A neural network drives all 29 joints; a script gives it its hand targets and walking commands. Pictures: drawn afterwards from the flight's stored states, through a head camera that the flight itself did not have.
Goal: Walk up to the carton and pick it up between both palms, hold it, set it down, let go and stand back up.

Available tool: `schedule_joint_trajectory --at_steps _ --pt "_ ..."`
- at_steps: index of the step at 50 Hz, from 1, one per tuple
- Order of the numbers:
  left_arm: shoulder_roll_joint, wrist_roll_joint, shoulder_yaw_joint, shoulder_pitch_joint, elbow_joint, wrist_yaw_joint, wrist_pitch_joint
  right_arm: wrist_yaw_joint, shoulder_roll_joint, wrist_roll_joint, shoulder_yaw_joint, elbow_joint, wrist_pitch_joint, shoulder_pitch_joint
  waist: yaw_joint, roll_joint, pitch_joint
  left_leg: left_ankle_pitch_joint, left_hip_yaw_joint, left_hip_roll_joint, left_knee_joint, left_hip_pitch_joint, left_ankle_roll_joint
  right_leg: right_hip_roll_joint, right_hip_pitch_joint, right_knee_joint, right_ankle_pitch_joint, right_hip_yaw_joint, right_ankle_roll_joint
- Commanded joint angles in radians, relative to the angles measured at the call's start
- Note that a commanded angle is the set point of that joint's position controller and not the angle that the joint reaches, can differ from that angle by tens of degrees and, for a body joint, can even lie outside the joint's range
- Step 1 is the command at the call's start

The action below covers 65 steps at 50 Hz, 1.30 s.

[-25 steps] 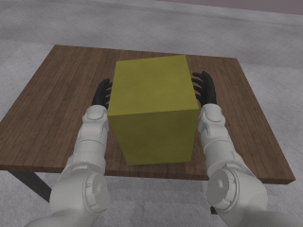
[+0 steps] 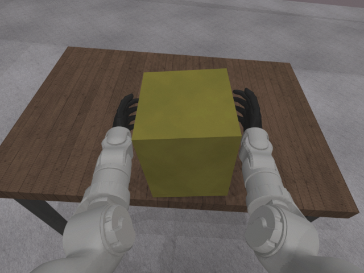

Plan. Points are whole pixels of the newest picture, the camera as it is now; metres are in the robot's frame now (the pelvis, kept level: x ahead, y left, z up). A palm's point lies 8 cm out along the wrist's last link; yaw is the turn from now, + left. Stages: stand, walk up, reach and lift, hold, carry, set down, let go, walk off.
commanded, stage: set down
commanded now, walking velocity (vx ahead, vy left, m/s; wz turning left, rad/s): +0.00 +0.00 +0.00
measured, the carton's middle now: (187, 136) +0.44 -0.01 +0.03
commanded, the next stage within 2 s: none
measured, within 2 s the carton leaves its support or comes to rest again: rests again in 0.32 s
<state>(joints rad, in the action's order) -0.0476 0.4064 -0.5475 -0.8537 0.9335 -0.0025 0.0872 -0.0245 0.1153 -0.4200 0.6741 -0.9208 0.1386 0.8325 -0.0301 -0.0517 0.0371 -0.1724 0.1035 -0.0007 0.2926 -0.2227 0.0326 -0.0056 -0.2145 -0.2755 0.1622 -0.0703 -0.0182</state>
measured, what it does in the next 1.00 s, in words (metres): stands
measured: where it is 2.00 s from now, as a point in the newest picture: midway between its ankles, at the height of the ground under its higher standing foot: outside the picture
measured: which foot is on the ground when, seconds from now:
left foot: down 0.00-1.00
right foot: down 0.00-1.00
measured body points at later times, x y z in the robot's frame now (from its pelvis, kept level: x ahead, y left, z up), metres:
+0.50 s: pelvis +0.00 +0.00 +0.00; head +0.06 +0.01 +0.45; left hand +0.44 +0.14 +0.07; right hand +0.43 -0.15 +0.09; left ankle -0.02 +0.09 -0.75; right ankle -0.02 -0.10 -0.75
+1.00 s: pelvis +0.00 +0.00 +0.00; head +0.07 +0.02 +0.44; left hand +0.45 +0.14 +0.07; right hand +0.42 -0.16 +0.08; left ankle -0.02 +0.09 -0.75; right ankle -0.02 -0.10 -0.75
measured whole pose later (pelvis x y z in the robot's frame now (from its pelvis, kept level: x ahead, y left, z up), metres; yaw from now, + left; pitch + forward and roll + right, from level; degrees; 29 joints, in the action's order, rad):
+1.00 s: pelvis +0.00 +0.00 +0.00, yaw +0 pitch +8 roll +0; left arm -0.07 0.47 -0.62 -0.86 0.90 0.03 -0.03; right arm -0.03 0.17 -0.47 0.69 -0.82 0.17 0.78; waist -0.04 -0.04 0.01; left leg -0.17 0.10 0.00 0.29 -0.27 0.03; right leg 0.00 -0.26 -0.28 0.16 -0.09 -0.02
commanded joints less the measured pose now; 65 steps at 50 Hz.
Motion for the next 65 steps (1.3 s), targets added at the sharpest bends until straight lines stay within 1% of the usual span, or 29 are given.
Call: schedule_joint_trajectory --at_steps 1,5,8,16,25,45,52,61,65 --pt "-0.376 -0.017 0.192 -0.653 -0.105 0.059 -0.081 0.133 0.456 -0.043 -0.227 -0.031 0.016 0.464 0.006 0.085 0.495 0.411 0.0 0.041 0.04 0.237 -0.052 0.002 0.153 -0.037 -0.356 -0.039 0.058" --pt "-0.375 -0.027 0.196 -0.654 -0.098 0.069 -0.102 0.124 0.466 -0.066 -0.214 -0.012 0.025 0.464 -0.014 0.063 0.522 0.358 0.002 0.03 0.029 0.184 -0.047 0.008 0.203 -0.057 -0.415 -0.035 0.069" --pt "-0.371 -0.024 0.19 -0.647 -0.082 0.075 -0.116 0.12 0.472 -0.077 -0.212 -0.015 0.03 0.453 -0.017 0.059 0.518 0.352 0.0 0.028 0.026 0.165 -0.045 0.01 0.216 -0.065 -0.436 -0.034 0.072" --pt "-0.359 -0.002 0.169 -0.594 -0.046 0.084 -0.135 0.117 0.48 -0.076 -0.232 -0.019 0.043 0.421 -0.002 0.066 0.488 0.364 0.0 0.026 0.025 0.128 -0.034 0.014 0.235 -0.075 -0.458 -0.03 0.07" --pt "-0.351 0.026 0.145 -0.529 -0.021 0.096 -0.14 0.113 0.48 -0.08 -0.246 0.003 0.05 0.392 0.009 0.048 0.453 0.339 0.004 0.023 0.012 0.075 -0.016 0.02 0.267 -0.083 -0.485 -0.025 0.074" --pt "-0.338 0.069 0.109 -0.444 -0.027 0.102 -0.137 0.118 0.453 -0.086 -0.228 0.033 0.034 0.326 0.015 0.055 0.397 0.336 -0.005 0.026 0.011 0.096 -0.007 0.018 0.195 -0.054 -0.381 -0.034 0.066" --pt "-0.338 0.087 0.096 -0.415 -0.018 0.105 -0.135 0.12 0.453 -0.091 -0.232 0.053 0.039 0.323 0.024 0.049 0.385 0.331 -0.005 0.026 0.008 0.081 0.002 0.02 0.19 -0.051 -0.374 -0.034 0.067" --pt "-0.336 0.098 0.081 -0.397 -0.018 0.11 -0.14 0.121 0.451 -0.098 -0.223 0.051 0.026 0.295 0.02 0.045 0.366 0.33 -0.009 0.027 0.01 0.09 0.007 0.019 0.156 -0.042 -0.344 -0.033 0.065" --pt "-0.335 0.108 0.065 -0.397 -0.019 0.112 -0.142 0.127 0.449 -0.115 -0.206 0.056 0.013 0.288 0.025 0.051 0.355 0.336 -0.005 0.028 0.018 0.12 0.004 0.016 0.132 -0.036 -0.321 -0.032 0.065"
